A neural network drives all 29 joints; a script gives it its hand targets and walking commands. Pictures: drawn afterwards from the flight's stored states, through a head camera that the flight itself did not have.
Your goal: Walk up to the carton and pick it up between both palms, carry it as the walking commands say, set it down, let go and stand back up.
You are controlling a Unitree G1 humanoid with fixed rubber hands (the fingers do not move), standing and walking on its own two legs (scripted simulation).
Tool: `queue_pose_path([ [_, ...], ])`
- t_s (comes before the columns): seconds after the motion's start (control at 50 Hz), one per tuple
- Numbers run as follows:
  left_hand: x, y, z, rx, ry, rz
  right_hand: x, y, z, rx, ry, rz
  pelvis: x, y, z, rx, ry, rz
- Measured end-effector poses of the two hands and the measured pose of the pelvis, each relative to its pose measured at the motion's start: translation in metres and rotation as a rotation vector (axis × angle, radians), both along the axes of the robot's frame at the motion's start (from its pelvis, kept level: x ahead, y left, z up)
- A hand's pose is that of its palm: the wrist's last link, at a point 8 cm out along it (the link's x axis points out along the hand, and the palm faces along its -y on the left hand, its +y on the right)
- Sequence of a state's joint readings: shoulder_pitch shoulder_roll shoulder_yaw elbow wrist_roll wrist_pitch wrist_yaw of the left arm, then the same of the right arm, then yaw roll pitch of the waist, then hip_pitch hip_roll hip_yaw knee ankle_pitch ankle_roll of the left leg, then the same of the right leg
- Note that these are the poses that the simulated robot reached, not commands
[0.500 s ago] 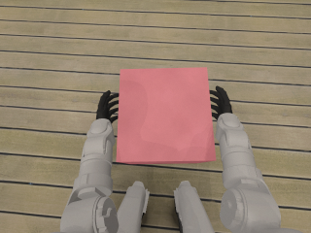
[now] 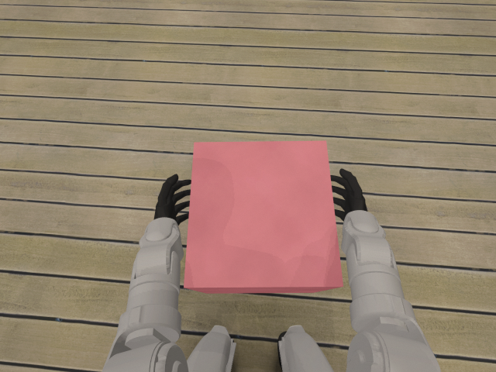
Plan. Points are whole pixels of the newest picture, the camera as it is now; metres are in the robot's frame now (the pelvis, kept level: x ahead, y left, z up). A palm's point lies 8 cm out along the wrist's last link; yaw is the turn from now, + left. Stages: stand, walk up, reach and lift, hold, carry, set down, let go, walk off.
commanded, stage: reach and lift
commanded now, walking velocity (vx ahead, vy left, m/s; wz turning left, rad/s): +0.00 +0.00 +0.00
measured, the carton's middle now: (259, 225) +0.36 +0.01 -0.12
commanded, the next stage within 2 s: none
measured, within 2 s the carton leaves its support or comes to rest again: neither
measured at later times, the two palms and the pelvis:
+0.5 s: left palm (152, 215) +0.32 +0.16 +0.03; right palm (369, 208) +0.35 -0.15 +0.03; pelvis +0.01 +0.00 +0.04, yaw +0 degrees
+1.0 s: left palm (128, 211) +0.31 +0.17 +0.10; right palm (383, 203) +0.33 -0.15 +0.09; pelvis +0.02 +0.00 +0.06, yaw +1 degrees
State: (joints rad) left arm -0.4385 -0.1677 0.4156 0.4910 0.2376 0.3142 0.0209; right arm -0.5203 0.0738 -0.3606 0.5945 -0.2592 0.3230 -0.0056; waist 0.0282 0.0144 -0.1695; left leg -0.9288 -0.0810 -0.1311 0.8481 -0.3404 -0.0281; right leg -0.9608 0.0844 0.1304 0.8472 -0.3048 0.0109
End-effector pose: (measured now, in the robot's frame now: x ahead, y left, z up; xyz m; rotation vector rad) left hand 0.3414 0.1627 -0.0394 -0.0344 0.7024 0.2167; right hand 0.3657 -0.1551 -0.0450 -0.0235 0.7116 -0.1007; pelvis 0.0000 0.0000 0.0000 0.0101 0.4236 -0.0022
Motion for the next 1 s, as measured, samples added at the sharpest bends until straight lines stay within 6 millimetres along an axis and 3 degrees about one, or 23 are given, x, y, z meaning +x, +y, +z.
queue_pose_path([
  [0.52,-0.018,0.0,0.073,0.018,-0.013,-0.022,-0.021,0.001,0.076,-0.019,-0.017,0.003,0.013,-0.003,0.043,-0.001,-0.231,0.002],
  [1.0,-0.036,0.007,0.136,0.025,-0.052,-0.027,-0.038,0.007,0.139,-0.027,-0.058,0.009,0.023,-0.002,0.058,-0.006,-0.462,0.016],
])
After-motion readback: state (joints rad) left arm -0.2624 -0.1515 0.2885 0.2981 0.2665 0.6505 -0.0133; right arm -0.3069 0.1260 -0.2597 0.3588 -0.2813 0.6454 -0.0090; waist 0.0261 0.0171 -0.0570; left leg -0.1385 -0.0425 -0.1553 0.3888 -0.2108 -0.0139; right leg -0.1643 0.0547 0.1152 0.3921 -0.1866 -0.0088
